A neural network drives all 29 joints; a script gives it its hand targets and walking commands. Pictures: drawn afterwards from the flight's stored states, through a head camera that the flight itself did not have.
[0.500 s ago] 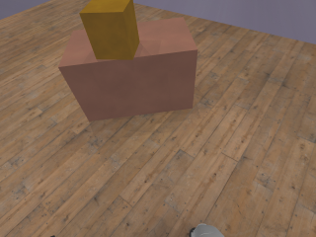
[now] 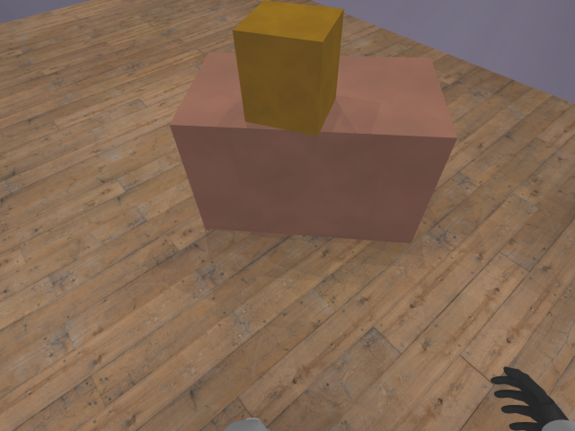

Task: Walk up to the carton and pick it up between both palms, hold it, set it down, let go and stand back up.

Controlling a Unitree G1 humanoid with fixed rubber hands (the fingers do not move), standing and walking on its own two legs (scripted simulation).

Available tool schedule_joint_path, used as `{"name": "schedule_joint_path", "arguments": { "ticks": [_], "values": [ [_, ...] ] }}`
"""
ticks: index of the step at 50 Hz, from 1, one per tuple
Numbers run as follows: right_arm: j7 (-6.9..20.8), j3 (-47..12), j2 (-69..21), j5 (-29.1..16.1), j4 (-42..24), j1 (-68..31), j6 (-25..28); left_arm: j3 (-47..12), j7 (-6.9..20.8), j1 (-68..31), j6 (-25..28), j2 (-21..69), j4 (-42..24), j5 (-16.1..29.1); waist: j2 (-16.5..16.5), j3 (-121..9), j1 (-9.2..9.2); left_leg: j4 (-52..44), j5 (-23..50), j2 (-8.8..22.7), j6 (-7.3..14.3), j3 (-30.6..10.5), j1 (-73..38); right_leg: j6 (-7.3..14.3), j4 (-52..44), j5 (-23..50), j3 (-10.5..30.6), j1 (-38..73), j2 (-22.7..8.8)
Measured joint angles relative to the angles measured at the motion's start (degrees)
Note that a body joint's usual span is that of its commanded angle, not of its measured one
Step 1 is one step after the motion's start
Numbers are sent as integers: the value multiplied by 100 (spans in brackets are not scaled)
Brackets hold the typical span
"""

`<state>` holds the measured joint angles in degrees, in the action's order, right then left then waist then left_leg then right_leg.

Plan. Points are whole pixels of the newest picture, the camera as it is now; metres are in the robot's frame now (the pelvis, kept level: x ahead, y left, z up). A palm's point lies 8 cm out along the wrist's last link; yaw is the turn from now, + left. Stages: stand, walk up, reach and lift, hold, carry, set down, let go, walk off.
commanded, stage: walk up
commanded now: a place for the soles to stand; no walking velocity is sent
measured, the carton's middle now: (291, 69) +1.07 +0.03 -0.05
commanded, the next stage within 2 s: none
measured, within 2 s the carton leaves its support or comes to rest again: neither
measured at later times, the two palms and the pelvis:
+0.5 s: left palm (104, 341) +0.25 +0.32 -0.06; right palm (518, 373) +0.22 -0.33 -0.12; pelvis +0.17 -0.01 +0.00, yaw +0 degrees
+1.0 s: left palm (80, 284) +0.37 +0.42 -0.09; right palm (439, 260) +0.40 -0.23 -0.06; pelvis +0.32 +0.09 +0.02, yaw -1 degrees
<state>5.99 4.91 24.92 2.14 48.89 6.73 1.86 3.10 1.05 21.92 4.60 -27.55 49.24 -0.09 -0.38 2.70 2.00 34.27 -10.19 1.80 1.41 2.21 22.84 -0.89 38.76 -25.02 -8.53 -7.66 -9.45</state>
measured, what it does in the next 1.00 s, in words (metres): walks ahead: right foot, then left foot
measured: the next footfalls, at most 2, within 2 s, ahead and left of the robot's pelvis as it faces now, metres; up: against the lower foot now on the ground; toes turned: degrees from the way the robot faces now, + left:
right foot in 0.40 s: +0.30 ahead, -0.12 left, +0.00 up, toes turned -5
left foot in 0.86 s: +0.42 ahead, +0.21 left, +0.00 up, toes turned -4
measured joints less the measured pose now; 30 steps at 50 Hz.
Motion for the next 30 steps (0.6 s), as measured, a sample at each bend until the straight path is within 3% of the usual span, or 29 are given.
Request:
{"name": "schedule_joint_path", "arguments": {
  "ticks": [3, 6, 10, 15, 20, 22, 25, 30],
  "values": [
    [-126, -23, -118, -157, -53, 134, 60, -128, -29, -152, -108, 94, -14, 8, 14, 8, -108, 15, -265, -50, 16, -69, -218, 228, 1893, -169, 556, -872, 362],
    [-234, -96, -234, -240, -58, 376, 124, -189, 5, -234, -46, 125, -86, 49, 132, 33, -189, -507, -175, -121, 35, -63, -666, 283, 2236, 320, 738, -1539, 459],
    [-290, -134, -281, -245, -82, 667, 158, -186, 53, -283, -51, 148, -132, 29, 250, 111, -272, -865, -234, -245, 85, -1, -1115, 179, 1796, 795, 801, -2081, 363],
    [-286, -109, -177, -175, -169, 945, 126, -177, 101, -361, -114, 246, -83, -14, 168, 148, -409, -846, -581, -318, 102, 96, -1467, 132, 608, 1176, 682, -2204, 289],
    [-265, -75, -6, -152, -197, 1144, 10, -126, 119, -458, 14, 283, -84, -37, -49, 102, -523, -191, -1292, -274, -8, 119, -1594, 227, -530, 1597, 515, -1586, 533],
    [-284, -66, 54, -146, -131, 1136, -45, -63, 50, -538, 121, 324, -145, -71, -284, 204, -438, 852, -1666, -130, 66, -23, -1313, 254, -370, 1632, 411, -1471, 702],
    [-318, -104, 63, -103, -28, 1064, -148, -82, -5, -523, 150, 360, -247, -3, -375, 248, -295, 2478, -1715, -281, 88, -294, -534, 278, -304, 1289, 401, -1249, 677],
    [-203, -41, 166, -117, -16, 924, -167, -95, -46, -223, 149, 369, -240, -28, -524, 176, -149, 2495, -749, 69, -104, -392, 427, 219, -1069, 1475, 437, -727, 661]
  ]
}}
